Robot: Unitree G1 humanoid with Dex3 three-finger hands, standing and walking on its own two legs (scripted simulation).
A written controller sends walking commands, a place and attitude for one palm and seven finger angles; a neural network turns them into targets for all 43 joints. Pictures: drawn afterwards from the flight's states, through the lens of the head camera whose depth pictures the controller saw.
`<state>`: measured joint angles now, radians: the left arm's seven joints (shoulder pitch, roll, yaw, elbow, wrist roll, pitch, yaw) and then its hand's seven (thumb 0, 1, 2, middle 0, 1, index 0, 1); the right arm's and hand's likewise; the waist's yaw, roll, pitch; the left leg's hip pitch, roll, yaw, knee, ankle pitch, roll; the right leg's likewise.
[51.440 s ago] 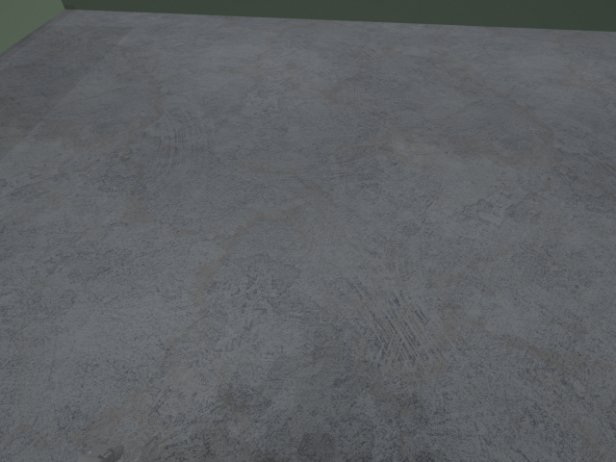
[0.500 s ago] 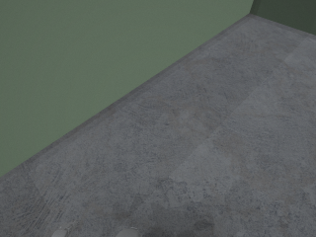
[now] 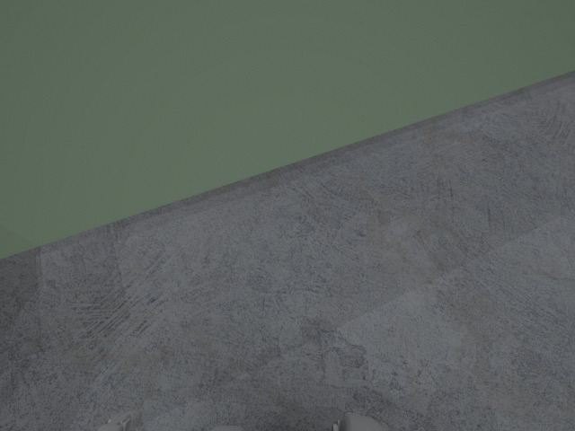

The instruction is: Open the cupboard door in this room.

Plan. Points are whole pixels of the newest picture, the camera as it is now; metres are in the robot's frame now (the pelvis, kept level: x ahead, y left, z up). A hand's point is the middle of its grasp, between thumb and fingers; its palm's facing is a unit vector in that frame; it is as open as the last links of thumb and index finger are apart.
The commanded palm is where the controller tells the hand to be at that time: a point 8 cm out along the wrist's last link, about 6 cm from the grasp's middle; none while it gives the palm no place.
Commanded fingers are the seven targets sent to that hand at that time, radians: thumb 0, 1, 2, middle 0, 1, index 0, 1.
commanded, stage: turn to face it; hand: left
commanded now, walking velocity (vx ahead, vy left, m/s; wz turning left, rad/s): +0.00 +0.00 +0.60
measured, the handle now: out of the picture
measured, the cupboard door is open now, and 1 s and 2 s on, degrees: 50 50 50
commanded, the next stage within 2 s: none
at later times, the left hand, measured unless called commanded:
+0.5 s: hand out of the picture -0.01 +0.19 -0.19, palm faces +0.32 -0.92 -0.21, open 7.4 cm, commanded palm none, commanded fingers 0.00 0.90 0.90 -0.20 -0.30 -0.20 -0.30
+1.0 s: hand out of the picture -0.03 +0.15 -0.15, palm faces +0.57 -0.79 -0.25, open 7.4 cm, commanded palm none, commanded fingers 0.00 0.90 0.90 -0.20 -0.30 -0.20 -0.30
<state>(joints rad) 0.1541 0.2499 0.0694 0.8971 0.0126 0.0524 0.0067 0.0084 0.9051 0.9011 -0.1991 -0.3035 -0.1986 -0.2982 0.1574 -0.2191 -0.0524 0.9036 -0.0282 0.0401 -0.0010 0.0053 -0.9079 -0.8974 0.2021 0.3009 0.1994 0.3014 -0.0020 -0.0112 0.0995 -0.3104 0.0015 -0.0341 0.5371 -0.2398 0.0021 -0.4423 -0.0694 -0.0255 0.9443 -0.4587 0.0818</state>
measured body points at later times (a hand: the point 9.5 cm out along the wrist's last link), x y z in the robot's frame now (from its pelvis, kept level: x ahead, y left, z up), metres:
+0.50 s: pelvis +0.00 -0.02 -0.01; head +0.04 +0.02 +0.43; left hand -0.02 +0.24 -0.17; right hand +0.18 -0.24 -0.13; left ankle -0.02 +0.09 -0.74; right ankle +0.01 -0.16 -0.70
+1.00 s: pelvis +0.02 -0.06 +0.01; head +0.07 -0.03 +0.45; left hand -0.06 +0.19 -0.13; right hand +0.24 -0.23 -0.14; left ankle -0.05 +0.05 -0.68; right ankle +0.07 -0.17 -0.73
